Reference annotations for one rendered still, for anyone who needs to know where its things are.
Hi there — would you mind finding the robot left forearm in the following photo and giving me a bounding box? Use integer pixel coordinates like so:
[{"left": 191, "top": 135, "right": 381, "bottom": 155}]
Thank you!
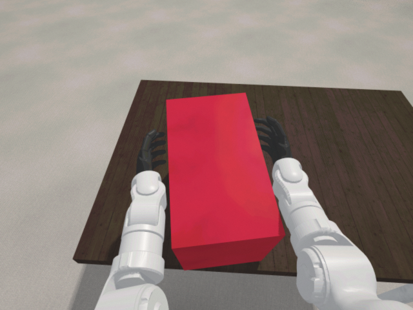
[{"left": 97, "top": 170, "right": 167, "bottom": 303}]

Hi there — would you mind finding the right robot hand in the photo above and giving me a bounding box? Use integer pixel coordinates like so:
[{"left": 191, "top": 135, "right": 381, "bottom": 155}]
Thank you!
[{"left": 254, "top": 116, "right": 293, "bottom": 164}]

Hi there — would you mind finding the left robot hand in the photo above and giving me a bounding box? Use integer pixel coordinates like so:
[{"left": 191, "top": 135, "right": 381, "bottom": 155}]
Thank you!
[{"left": 136, "top": 129, "right": 166, "bottom": 175}]

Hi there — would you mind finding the right robot upper arm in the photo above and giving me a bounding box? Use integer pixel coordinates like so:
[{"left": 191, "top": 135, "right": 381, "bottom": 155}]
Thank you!
[{"left": 296, "top": 245, "right": 413, "bottom": 310}]

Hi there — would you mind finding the robot right forearm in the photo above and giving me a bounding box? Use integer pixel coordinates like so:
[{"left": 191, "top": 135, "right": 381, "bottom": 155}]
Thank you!
[{"left": 272, "top": 158, "right": 377, "bottom": 293}]

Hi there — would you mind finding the carton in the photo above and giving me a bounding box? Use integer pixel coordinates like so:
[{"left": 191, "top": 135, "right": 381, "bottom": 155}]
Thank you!
[{"left": 166, "top": 92, "right": 286, "bottom": 271}]

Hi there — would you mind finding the left robot upper arm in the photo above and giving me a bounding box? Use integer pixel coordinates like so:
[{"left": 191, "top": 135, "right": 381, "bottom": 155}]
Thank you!
[{"left": 95, "top": 284, "right": 169, "bottom": 310}]

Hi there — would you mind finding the table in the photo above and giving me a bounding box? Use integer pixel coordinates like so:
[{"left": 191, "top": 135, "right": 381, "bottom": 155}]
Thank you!
[{"left": 73, "top": 80, "right": 413, "bottom": 304}]

